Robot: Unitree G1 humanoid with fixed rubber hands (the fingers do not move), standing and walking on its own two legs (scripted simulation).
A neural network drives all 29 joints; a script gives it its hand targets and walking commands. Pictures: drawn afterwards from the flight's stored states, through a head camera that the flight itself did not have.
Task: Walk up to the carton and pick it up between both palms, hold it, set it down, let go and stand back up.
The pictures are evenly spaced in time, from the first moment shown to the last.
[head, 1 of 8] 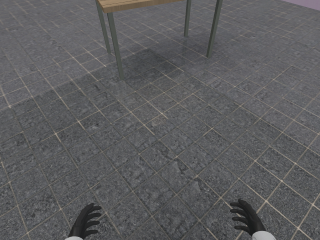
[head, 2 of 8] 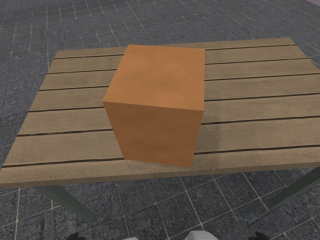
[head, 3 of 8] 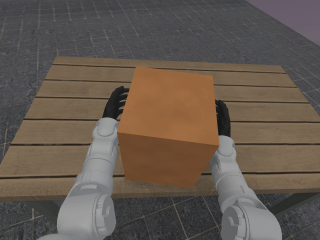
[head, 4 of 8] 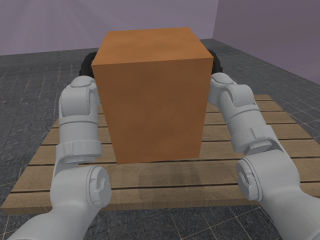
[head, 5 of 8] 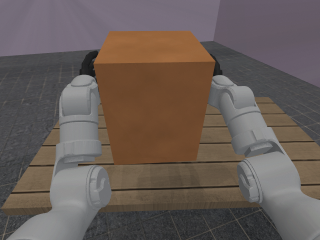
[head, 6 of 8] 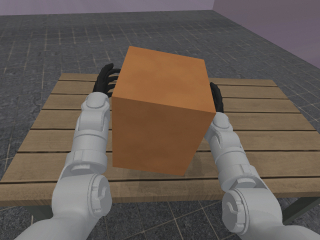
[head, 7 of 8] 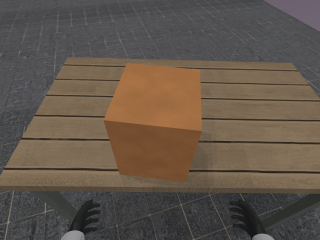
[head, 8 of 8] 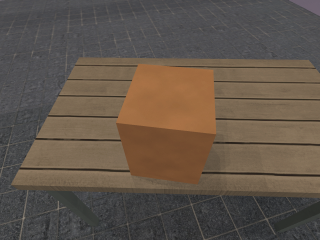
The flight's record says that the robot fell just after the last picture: no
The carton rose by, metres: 0.22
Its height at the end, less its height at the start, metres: +0.00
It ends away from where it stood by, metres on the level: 0.02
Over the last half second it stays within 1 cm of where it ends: yes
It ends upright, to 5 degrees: yes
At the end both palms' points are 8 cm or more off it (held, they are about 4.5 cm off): yes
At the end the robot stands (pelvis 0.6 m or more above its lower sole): yes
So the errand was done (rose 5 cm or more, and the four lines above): yes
